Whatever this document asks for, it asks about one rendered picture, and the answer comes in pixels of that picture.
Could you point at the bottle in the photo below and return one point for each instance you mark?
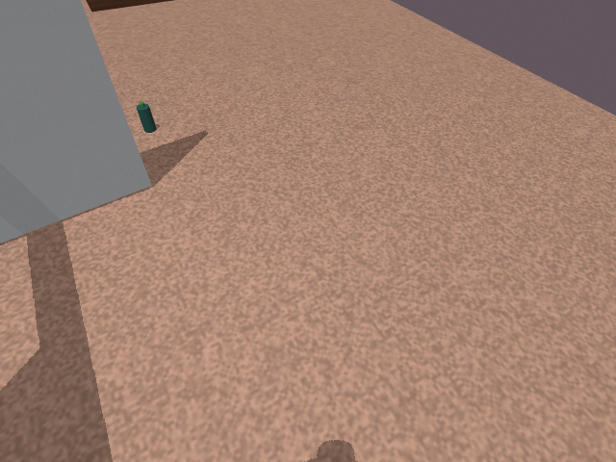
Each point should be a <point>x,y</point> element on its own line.
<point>146,117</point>

